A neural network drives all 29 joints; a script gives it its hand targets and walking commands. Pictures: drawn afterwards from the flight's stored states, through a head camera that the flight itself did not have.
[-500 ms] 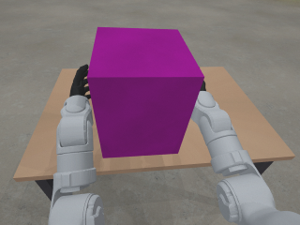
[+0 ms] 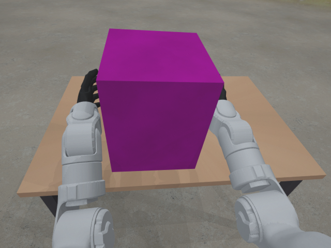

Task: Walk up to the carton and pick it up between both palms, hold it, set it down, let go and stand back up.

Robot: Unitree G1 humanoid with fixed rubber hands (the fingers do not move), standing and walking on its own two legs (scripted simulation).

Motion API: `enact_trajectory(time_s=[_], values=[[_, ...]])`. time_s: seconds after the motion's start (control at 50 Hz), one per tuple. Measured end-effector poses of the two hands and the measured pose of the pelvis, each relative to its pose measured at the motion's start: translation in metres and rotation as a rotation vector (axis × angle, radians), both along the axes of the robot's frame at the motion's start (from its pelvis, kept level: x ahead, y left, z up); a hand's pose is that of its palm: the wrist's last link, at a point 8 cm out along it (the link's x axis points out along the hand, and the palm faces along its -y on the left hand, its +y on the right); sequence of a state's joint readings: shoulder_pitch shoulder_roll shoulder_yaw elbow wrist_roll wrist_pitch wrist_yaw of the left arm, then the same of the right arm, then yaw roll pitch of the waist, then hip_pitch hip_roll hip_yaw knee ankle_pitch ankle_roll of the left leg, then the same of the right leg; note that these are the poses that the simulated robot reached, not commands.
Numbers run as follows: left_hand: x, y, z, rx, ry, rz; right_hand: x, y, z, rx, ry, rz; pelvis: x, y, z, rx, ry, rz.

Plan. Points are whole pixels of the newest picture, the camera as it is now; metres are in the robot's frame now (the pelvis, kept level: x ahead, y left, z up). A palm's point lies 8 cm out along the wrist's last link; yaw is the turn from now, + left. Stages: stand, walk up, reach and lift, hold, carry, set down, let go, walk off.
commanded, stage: hold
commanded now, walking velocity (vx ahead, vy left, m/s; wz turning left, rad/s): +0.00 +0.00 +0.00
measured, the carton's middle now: (154, 102) +0.38 +0.01 +0.19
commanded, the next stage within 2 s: none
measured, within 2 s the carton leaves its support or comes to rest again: neither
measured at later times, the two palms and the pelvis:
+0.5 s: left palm (89, 107) +0.36 +0.16 +0.19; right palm (216, 103) +0.37 -0.13 +0.19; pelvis +0.01 +0.00 +0.00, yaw +0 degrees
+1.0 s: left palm (90, 107) +0.36 +0.15 +0.20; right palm (217, 104) +0.36 -0.14 +0.19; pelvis +0.00 +0.00 +0.00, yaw +0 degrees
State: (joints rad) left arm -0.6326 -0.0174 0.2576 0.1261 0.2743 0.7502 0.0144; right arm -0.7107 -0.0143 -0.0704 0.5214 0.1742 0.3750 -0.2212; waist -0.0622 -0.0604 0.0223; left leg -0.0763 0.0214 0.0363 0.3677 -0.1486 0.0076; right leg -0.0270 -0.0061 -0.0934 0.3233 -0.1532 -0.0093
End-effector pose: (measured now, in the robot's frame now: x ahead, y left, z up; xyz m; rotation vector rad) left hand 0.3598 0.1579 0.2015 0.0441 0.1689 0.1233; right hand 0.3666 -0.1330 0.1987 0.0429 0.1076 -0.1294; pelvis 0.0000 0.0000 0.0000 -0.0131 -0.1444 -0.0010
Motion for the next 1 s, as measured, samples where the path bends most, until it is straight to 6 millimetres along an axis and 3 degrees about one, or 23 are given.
enact_trajectory(time_s=[0.4,1.0], values=[[0.000,-0.003,-0.011,-0.002,0.007,-0.004,0.000,-0.003,-0.007,-0.009,0.004,0.000,0.006,0.001,0.000,-0.005,-0.009,0.002],[-0.001,-0.004,-0.006,0.007,0.000,-0.011,-0.004,-0.004,-0.006,-0.006,-0.004,-0.007,0.002,0.000,0.000,-0.002,-0.010,-0.003]])
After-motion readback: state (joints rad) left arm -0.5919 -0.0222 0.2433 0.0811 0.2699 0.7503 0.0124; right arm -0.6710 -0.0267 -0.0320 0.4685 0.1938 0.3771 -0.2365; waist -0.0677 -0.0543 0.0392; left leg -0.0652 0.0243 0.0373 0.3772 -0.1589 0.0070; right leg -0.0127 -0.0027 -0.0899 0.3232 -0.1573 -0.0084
